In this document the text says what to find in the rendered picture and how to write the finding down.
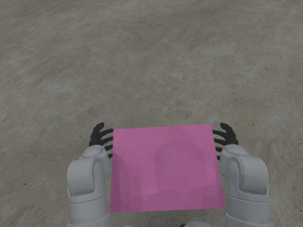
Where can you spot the robot right forearm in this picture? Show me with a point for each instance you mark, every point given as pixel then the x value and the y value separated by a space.
pixel 247 188

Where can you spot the carton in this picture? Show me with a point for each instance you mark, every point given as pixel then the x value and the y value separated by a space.
pixel 165 169

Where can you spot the robot left hand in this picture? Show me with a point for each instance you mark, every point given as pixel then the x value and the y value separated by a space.
pixel 96 137

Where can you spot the robot left forearm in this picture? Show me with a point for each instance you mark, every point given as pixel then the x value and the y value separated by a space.
pixel 86 189

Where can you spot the right robot shin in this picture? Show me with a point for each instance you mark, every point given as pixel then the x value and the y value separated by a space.
pixel 195 219

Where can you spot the robot right hand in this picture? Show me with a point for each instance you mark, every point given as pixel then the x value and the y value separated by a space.
pixel 229 136

